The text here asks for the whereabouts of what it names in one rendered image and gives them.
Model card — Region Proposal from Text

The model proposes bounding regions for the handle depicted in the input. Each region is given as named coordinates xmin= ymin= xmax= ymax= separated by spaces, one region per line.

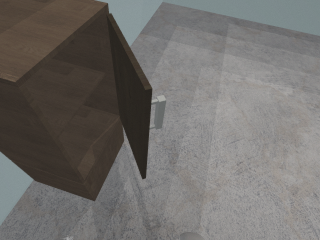
xmin=149 ymin=95 xmax=167 ymax=130

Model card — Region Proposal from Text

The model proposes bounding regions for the cupboard door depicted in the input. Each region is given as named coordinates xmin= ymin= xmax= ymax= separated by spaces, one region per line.
xmin=106 ymin=13 xmax=153 ymax=179

